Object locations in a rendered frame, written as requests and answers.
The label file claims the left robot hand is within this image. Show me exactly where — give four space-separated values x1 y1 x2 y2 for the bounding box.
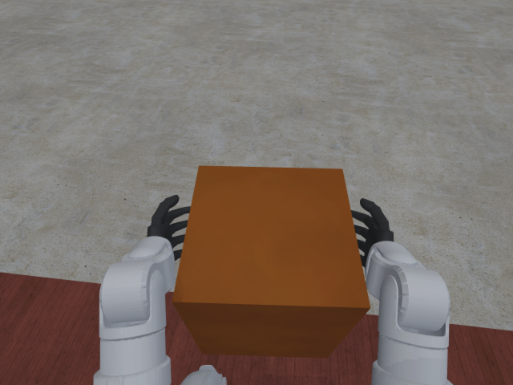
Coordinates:
147 195 191 261

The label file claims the robot left forearm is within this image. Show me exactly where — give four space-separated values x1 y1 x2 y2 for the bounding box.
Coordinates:
93 236 176 385

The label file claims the robot left shin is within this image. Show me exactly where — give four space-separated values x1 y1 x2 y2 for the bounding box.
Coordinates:
199 365 217 372

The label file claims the carton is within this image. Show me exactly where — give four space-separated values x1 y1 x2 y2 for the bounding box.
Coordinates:
172 165 370 359

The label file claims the right robot hand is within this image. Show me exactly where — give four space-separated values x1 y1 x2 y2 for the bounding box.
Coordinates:
351 198 394 268

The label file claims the robot right forearm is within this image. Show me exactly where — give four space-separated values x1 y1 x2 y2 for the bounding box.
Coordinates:
366 241 453 385

